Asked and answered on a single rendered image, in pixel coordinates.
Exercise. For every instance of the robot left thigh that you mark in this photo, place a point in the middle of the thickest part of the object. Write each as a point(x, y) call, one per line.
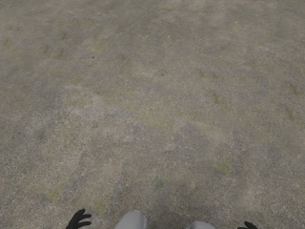
point(132, 220)

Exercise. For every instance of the robot left hand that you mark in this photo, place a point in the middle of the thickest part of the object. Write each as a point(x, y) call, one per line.
point(74, 222)

